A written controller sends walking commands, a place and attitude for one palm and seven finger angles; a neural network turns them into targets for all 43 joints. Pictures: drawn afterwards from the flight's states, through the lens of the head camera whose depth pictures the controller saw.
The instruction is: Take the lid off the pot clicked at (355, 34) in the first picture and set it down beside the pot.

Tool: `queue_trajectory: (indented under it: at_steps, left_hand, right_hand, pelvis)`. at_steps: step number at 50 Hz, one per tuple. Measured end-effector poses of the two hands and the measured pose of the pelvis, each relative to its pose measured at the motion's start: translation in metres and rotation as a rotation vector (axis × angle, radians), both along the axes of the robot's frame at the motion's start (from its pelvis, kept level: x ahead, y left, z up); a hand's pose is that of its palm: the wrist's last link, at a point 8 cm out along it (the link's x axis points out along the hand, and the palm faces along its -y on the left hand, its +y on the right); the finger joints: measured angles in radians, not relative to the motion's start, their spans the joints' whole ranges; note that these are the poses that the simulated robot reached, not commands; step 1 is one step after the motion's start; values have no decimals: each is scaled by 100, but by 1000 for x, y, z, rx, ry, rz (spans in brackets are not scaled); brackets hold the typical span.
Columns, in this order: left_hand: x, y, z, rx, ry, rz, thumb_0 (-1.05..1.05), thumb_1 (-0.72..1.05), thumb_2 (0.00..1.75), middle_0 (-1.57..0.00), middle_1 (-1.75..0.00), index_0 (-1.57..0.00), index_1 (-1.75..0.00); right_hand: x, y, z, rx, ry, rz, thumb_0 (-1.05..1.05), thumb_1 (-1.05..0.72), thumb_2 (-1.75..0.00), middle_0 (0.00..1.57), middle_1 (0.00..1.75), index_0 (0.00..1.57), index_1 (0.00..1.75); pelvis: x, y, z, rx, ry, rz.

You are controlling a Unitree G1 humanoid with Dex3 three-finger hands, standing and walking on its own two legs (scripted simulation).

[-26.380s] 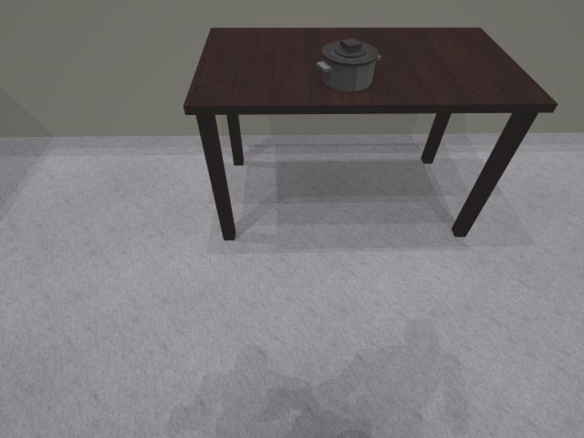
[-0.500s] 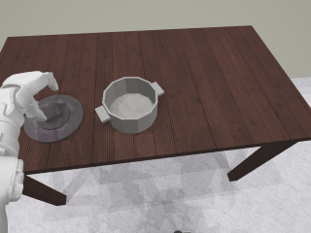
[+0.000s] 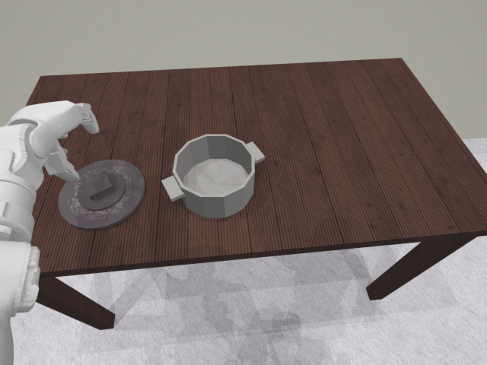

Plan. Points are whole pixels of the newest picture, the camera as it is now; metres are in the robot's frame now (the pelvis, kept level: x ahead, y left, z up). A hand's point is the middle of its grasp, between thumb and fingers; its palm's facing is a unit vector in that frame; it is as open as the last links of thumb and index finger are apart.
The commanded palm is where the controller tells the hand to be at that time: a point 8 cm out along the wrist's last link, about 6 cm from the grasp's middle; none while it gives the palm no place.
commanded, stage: raise the empty hand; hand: left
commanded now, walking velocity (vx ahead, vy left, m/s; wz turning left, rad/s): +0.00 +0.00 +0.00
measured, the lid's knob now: (98, 185) +0.48 +0.30 -0.04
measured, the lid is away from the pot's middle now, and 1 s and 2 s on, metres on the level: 0.25 0.25 0.25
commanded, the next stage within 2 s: draw the hand back to the body in 0.08 s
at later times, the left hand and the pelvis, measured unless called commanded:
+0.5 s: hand (60, 164) +0.42 +0.29 +0.10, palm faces -0.34 -0.08 -0.94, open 11.1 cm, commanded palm +0.40 +0.29 +0.16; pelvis +0.00 +0.00 +0.00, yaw +0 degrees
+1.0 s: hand (73, 158) +0.39 +0.24 +0.15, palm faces +0.34 -0.90 -0.27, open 10.7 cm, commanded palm +0.33 +0.28 +0.16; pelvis +0.01 -0.02 +0.01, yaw +0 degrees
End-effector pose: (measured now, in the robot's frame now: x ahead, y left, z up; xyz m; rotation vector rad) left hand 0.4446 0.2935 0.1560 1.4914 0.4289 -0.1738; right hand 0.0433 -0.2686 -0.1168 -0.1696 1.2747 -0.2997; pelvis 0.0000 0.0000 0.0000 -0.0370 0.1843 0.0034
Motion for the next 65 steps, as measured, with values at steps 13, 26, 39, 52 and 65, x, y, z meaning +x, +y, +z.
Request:
queue_trajectory:
  at_steps: [13,26,39,52,65]
  left_hand:
    - [-5,1,5,-15,1,-20,0,1,61,-35,-89,-35,-88]
    - [-31,-1,-2,1,-33,-24,0,1,61,-35,-89,-34,-88]
    - [-73,-11,0,-761,-417,119,0,1,61,-35,-89,-35,-88]
    - [-105,-15,5,-1124,-763,296,0,12,65,-33,-81,-32,-81]
    - [-154,-26,10,-1092,-811,328,0,39,74,-28,-63,-28,-63]
  right_hand:
    - [-4,-5,4,-23,-6,2,1,-90,-89,20,30,20,30]
    - [17,4,3,36,-62,36,1,-91,-90,20,30,20,30]
    - [73,22,18,39,-252,169,1,-91,-90,20,30,20,30]
    - [82,1,27,16,-340,185,1,-90,-89,20,30,20,30]
    - [103,-20,28,23,-400,206,2,-90,-90,20,30,20,30]
  pelvis:
    - [-3,0,2,3,-14,-1]
    - [-3,1,4,6,-48,1]
    - [-5,-5,7,15,-143,15]
    - [14,-24,9,9,-186,8]
    - [11,-43,9,20,-212,17]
